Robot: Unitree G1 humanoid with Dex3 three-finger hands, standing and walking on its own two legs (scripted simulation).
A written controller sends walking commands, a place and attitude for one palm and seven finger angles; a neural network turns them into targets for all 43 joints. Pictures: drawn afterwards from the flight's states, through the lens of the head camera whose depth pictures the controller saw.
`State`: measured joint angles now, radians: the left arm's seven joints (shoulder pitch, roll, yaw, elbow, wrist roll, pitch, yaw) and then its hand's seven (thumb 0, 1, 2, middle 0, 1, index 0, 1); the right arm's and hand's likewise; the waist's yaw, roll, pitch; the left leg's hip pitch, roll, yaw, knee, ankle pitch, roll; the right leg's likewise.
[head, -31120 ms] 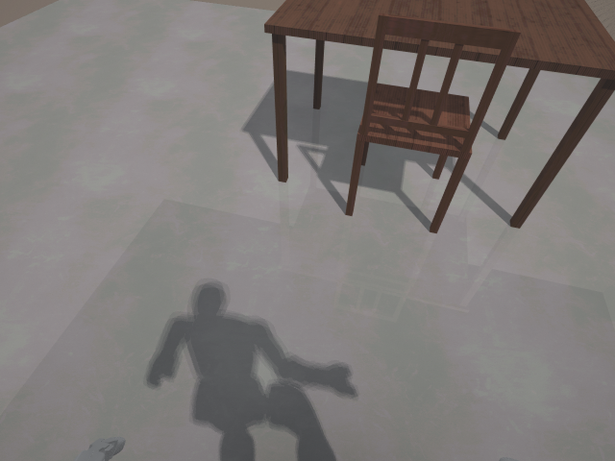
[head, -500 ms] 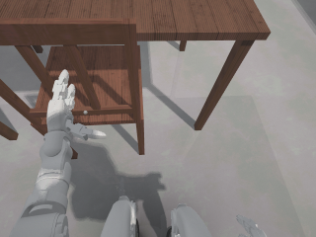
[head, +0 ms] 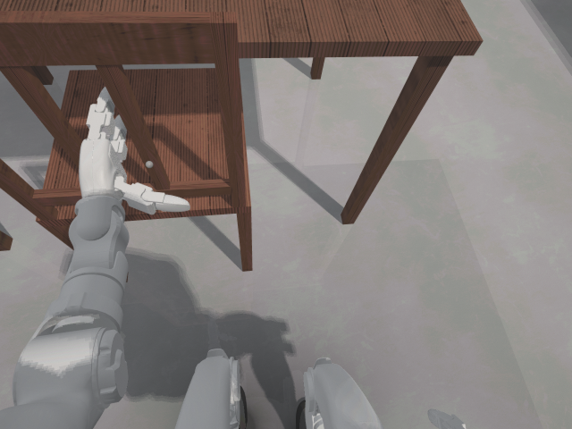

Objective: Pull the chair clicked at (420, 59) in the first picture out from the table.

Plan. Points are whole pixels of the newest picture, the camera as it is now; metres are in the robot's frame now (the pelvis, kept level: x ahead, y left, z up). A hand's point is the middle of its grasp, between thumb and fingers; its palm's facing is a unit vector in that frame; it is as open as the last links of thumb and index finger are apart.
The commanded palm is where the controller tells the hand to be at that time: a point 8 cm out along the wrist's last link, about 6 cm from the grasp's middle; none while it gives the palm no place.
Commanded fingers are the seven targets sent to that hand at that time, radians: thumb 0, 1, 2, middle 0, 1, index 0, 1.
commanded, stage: push the fingers through the gap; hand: left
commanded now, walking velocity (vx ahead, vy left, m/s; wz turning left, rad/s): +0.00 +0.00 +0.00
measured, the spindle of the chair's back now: (69, 140) +0.52 +0.30 +0.02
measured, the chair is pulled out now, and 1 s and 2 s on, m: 0.00 0.00 0.01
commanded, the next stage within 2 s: hook a spindle and tug to test in 0.60 s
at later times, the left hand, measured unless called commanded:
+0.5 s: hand (146, 153) +0.49 +0.18 +0.03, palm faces +0.11 -0.99 -0.03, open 16.9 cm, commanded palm +0.47 +0.22 +0.04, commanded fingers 0.00 -0.50 0.30 -0.06 -0.08 -0.06 -0.08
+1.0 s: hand (150, 149) +0.50 +0.18 +0.03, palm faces +0.10 -0.99 -0.03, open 15.9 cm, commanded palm +0.47 +0.21 +0.03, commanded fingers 0.00 -0.44 0.32 -0.34 -0.96 -0.34 -0.96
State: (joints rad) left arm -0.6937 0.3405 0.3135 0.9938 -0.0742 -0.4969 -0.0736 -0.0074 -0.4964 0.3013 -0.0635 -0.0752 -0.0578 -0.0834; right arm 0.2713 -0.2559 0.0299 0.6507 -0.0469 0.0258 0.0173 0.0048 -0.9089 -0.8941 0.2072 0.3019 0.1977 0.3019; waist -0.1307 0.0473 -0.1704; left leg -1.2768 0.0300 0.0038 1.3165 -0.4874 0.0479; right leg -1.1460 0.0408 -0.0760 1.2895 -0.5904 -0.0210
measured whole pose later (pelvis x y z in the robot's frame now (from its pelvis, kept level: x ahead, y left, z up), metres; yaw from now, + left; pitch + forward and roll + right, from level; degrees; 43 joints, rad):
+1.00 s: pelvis +0.01 +0.00 +0.00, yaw -1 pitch +27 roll -5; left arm -0.75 0.37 0.36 1.04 -0.06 -0.51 -0.08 -0.01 -0.50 0.30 -0.19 -0.46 -0.18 -0.47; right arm 0.27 -0.24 0.03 0.64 -0.05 0.09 0.03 0.00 -0.91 -0.89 0.21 0.30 0.20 0.30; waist -0.15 0.05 -0.16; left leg -1.29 0.04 0.00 1.32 -0.50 0.05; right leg -1.16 0.05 -0.07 1.28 -0.59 -0.02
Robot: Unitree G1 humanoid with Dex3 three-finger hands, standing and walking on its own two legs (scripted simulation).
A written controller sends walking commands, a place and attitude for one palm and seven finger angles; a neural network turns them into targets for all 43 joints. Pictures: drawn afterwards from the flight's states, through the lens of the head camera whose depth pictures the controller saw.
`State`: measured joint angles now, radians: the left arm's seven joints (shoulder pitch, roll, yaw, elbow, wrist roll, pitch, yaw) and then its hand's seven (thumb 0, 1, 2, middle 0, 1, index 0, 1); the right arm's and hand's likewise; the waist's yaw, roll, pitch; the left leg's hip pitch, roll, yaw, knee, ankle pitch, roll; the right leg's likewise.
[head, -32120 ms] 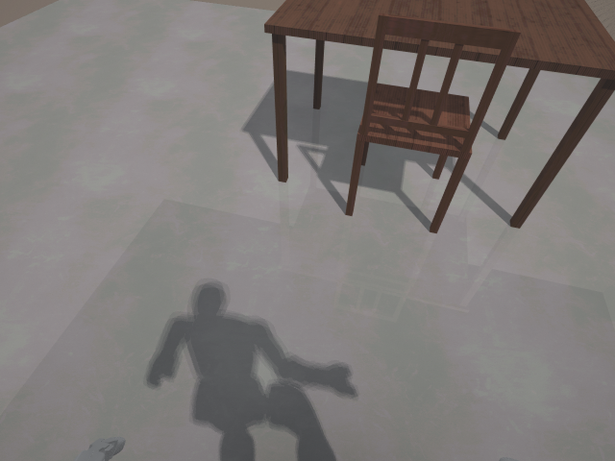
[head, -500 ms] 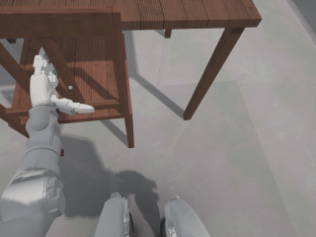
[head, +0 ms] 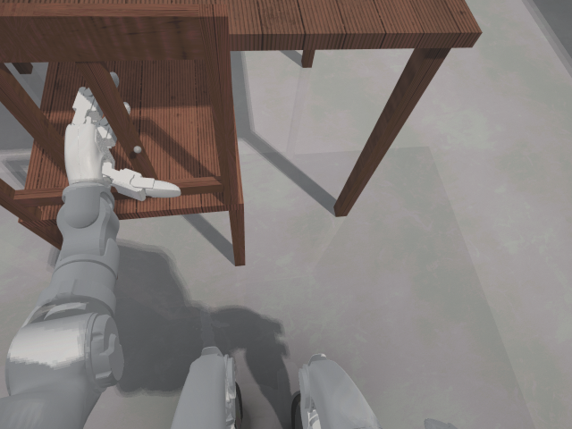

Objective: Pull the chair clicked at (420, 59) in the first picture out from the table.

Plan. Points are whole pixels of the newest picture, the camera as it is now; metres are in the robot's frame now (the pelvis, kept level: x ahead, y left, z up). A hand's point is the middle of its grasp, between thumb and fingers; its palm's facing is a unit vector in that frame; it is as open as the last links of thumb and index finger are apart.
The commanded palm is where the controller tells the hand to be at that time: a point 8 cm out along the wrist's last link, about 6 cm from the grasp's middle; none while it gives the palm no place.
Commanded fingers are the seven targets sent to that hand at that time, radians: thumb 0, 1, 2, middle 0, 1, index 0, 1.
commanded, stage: hook a spindle and tug to test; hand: left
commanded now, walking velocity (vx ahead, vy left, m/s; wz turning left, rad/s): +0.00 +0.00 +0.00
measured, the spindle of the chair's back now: (50, 140) +0.51 +0.30 +0.02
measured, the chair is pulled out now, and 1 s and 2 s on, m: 0.00 0.01 0.14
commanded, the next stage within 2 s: step backward, pulling the chair out in 1.20 s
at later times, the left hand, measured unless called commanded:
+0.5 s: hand (140, 149) +0.48 +0.18 +0.03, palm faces +0.13 -0.99 -0.02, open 6.9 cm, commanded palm +0.46 +0.22 +0.03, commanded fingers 0.00 0.90 0.90 -0.50 -1.45 -0.50 -1.45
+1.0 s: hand (139, 158) +0.47 +0.18 +0.03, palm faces +0.12 -0.99 -0.02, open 5.5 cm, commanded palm +0.42 +0.22 +0.03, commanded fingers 0.00 0.90 0.90 -0.50 -1.45 -0.50 -1.45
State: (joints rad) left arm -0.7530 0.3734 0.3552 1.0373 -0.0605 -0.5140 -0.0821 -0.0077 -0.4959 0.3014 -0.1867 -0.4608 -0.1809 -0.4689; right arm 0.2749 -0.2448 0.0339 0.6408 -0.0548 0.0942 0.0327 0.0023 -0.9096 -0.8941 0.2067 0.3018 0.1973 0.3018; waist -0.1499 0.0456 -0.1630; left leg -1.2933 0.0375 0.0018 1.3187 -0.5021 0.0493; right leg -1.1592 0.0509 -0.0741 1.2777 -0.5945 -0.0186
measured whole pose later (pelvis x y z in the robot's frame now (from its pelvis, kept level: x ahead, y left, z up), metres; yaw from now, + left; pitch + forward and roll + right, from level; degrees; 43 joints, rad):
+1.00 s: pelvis +0.02 +0.00 +0.02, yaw -1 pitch +27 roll -3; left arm -0.52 0.32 0.33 0.80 -0.13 -0.45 -0.06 0.02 0.73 0.77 -0.41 -1.43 -0.40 -1.45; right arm 0.29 -0.24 0.02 0.60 -0.03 0.10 0.05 0.00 -0.91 -0.89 0.21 0.30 0.20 0.30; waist -0.14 0.04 -0.18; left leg -1.20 0.05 0.03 1.25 -0.52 0.05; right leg -1.08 0.06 -0.04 1.22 -0.60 -0.02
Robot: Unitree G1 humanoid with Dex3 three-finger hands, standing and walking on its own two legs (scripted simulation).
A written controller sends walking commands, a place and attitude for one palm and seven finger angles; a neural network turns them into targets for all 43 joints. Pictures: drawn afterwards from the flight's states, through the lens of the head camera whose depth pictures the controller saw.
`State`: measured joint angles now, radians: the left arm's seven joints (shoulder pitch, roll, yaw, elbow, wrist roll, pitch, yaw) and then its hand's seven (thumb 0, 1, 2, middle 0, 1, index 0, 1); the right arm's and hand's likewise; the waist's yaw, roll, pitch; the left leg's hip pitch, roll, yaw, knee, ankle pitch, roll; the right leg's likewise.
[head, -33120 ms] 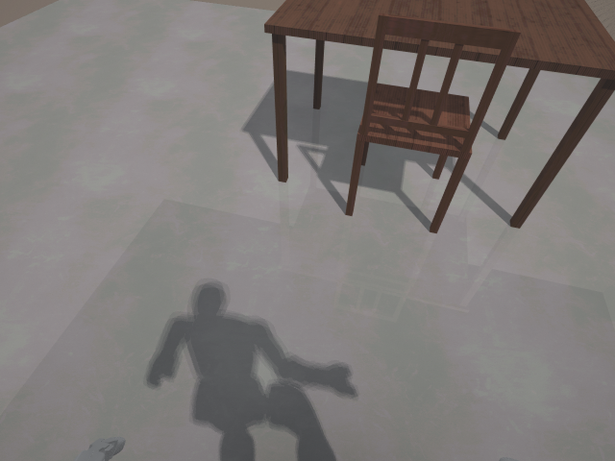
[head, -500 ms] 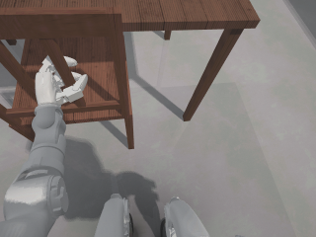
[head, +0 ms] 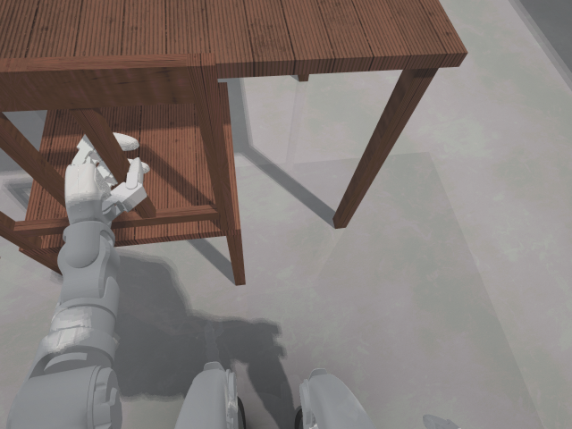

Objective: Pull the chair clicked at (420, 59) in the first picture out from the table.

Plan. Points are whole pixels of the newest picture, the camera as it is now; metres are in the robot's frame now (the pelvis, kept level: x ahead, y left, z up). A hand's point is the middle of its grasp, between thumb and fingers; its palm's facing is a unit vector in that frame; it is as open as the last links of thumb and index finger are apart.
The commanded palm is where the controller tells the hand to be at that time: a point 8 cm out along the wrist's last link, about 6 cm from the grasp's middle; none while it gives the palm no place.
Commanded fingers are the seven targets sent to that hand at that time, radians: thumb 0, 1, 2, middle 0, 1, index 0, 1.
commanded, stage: hook a spindle and tug to test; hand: left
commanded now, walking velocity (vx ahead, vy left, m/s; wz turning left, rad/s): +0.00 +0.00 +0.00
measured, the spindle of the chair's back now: (47, 177) +0.47 +0.31 +0.00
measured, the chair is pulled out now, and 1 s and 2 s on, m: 0.01 0.14 0.25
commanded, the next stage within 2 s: step backward, pulling the chair out in 0.20 s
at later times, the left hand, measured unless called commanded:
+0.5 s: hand (131, 202) +0.41 +0.18 +0.03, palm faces +0.20 -0.98 -0.09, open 5.5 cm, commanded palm +0.39 +0.23 +0.03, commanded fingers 0.00 0.90 0.90 -0.50 -1.45 -0.50 -1.45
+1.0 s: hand (160, 259) +0.33 +0.14 +0.04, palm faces +0.10 -0.99 -0.12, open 5.2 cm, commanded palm +0.32 +0.19 +0.04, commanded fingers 0.00 0.90 0.90 -0.50 -1.45 -0.50 -1.45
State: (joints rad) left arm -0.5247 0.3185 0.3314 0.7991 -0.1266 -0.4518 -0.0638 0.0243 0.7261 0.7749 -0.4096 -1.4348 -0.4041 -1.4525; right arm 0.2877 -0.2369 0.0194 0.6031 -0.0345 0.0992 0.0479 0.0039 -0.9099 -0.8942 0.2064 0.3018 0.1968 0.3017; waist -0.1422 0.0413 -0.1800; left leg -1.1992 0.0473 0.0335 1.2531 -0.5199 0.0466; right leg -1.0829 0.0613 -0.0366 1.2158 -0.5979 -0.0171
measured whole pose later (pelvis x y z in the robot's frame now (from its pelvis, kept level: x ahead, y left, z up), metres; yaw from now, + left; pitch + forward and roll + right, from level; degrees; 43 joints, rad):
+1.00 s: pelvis -0.04 -0.01 +0.10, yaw +2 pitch +8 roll -2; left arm -0.50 0.20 0.11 1.01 -0.09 -0.26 0.07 0.03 0.73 0.75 -0.25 -0.98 -0.48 -1.45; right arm 0.24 -0.22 0.02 0.70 0.05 0.08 -0.10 0.01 -0.91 -0.89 0.21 0.30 0.20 0.30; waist -0.08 0.04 0.10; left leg -0.57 0.03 0.03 0.61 -0.18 0.03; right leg -0.46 0.06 -0.04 0.57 -0.25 -0.03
